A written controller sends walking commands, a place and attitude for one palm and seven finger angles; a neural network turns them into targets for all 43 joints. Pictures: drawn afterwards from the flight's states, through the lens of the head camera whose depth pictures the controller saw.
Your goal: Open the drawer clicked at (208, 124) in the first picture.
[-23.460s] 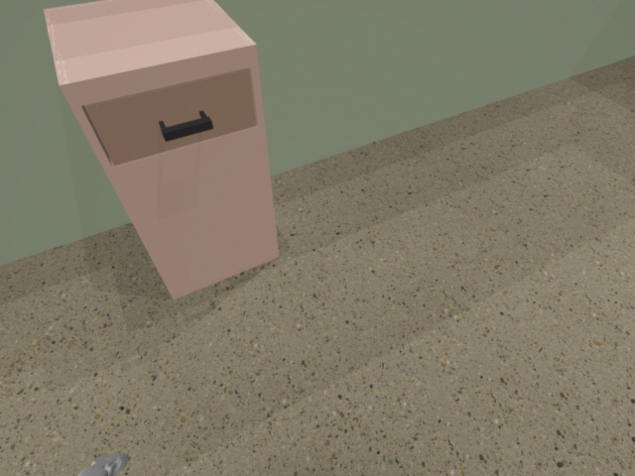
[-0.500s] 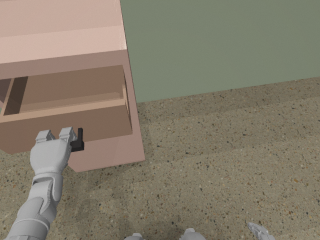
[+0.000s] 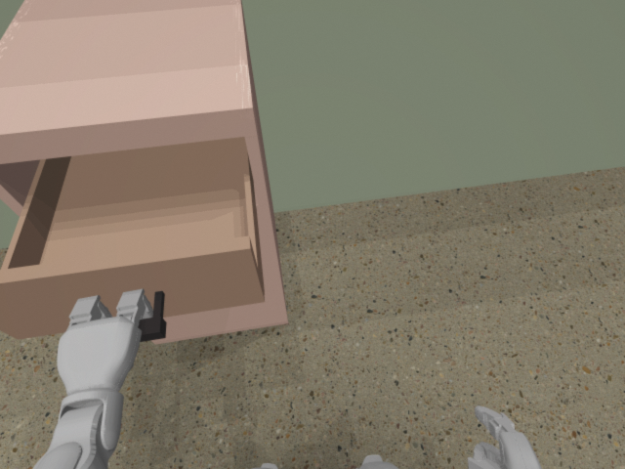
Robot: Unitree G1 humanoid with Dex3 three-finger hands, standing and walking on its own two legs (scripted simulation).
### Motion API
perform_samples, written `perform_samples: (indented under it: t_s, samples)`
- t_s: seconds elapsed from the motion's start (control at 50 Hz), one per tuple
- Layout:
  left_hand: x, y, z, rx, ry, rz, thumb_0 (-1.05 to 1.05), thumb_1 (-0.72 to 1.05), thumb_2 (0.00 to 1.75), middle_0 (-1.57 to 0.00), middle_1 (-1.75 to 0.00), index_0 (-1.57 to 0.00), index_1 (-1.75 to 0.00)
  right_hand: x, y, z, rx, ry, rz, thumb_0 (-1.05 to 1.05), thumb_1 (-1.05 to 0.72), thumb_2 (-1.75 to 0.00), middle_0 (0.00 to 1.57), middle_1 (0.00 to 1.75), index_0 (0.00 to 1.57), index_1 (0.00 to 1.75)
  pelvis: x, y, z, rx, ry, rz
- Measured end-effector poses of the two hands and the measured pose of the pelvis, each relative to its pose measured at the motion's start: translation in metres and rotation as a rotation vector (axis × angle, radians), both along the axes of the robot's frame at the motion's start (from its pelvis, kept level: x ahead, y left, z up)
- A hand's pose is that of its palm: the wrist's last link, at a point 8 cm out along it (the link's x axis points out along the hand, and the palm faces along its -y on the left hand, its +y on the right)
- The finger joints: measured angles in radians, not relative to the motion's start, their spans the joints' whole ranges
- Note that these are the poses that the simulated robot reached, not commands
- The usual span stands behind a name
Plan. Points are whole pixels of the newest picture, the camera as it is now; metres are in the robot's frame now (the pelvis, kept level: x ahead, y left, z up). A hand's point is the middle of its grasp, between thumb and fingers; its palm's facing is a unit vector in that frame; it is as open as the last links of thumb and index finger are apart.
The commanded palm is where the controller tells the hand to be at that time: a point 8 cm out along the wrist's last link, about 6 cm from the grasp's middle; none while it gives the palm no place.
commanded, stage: pull the drawer open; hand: left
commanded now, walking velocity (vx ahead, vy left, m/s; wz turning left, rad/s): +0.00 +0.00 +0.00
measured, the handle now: (120, 319) +0.31 +0.28 -0.02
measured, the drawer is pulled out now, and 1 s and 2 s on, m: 0.21 0.30 0.30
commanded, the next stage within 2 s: open the thumb to release the handle in 1.22 s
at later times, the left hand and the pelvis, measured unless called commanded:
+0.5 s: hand (116, 410) +0.20 +0.26 -0.04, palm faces -0.01 -0.03 -1.00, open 5.5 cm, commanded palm +0.16 +0.28 +0.01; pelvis +0.00 -0.01 +0.00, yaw +0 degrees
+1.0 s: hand (112, 436) +0.17 +0.25 -0.04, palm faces -0.02 -0.05 -1.00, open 5.5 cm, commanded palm +0.12 +0.27 +0.01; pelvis -0.01 -0.01 -0.01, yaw +0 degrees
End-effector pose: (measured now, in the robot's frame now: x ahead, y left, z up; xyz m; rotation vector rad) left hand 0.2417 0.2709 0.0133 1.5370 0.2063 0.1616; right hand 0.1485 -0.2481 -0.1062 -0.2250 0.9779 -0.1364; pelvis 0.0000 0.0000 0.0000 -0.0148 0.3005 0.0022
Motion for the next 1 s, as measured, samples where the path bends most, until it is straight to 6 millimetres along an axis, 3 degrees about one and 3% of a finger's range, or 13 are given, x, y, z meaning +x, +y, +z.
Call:
perform_samples:
  t_s: [0.54, 0.8, 1.0]
  samples:
    - [-0.068, -0.016, 0.0, -0.001, -0.016, 0.025, 0.03, 0.74, 0.86, -0.36, -1.34, -0.41, -1.35, 0.033, 0.003, 0.009, 0.008, -0.116, 0.067, 0.01, -0.9, -0.9, 0.2, 0.3, 0.2, 0.3, -0.005, -0.01, -0.005, 0.012, -0.032, 0.004]
    - [-0.09, -0.021, 0.001, -0.003, 0.002, 0.032, 0.03, 0.74, 0.83, -0.35, -1.33, -0.41, -1.35, 0.039, 0.007, 0.01, 0.026, -0.143, 0.074, 0.01, -0.9, -0.9, 0.2, 0.3, 0.2, 0.3, -0.009, -0.013, -0.006, 0.019, -0.042, -0.004]
    - [-0.091, -0.021, 0.002, -0.015, 0.0, 0.028, 0.03, 0.74, 0.79, -0.36, -1.33, -0.41, -1.35, 0.038, 0.002, 0.012, 0.015, -0.146, 0.065, 0.01, -0.9, -0.9, 0.2, 0.3, 0.2, 0.3, -0.008, -0.013, -0.008, 0.02, -0.038, -0.013]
